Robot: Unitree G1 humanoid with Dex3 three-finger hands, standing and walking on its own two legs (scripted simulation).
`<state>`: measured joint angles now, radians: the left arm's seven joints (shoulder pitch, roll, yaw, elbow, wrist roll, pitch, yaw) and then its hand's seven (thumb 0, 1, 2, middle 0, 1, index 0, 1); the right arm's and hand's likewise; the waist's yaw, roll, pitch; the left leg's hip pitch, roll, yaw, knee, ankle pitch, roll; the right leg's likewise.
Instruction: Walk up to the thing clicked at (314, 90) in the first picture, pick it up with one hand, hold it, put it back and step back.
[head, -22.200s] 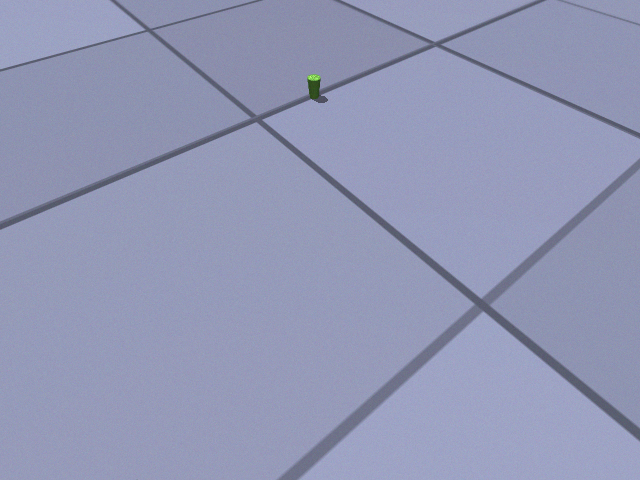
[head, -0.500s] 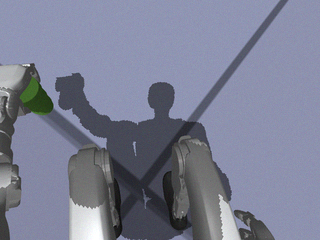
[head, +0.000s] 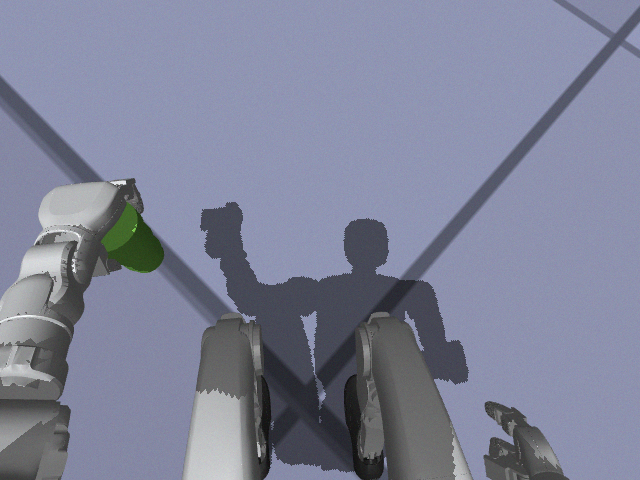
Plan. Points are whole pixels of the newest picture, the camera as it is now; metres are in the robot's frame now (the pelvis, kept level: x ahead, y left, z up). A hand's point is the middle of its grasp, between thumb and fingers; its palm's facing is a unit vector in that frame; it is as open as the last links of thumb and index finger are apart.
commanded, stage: lift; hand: left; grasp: from above
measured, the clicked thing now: (129, 242) +0.42 +0.29 -0.14
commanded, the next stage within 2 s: hold in 0.92 s
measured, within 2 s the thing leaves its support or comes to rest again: neither
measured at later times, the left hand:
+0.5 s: hand (22, 219) +0.36 +0.28 +0.10, palm faces -0.44 -0.10 -0.89, open 10.2 cm
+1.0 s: hand out of the picture +0.38 +0.26 +0.18, palm faces -0.43 -0.11 -0.90, open 10.2 cm
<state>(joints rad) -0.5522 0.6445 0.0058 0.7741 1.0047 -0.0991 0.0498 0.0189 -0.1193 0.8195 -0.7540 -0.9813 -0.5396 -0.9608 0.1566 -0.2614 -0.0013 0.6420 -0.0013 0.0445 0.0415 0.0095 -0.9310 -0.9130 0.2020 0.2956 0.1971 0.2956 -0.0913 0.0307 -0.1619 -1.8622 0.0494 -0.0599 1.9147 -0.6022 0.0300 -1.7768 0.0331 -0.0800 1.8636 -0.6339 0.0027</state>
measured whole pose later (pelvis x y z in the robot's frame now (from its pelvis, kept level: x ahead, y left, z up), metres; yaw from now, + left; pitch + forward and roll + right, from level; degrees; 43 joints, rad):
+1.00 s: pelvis +0.07 +0.01 +0.25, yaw +3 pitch +10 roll -2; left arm -0.35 0.40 -0.18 0.86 0.98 0.04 0.14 0.02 -0.09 0.80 -0.73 -1.00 -0.51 -0.98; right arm 0.28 -0.24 -0.02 0.73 0.04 -0.01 -0.05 0.01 -0.92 -0.91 0.20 0.30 0.20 0.30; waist -0.06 0.04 -0.08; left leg -0.66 0.03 0.03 0.84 -0.35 0.02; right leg -0.62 0.02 0.01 0.80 -0.36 0.01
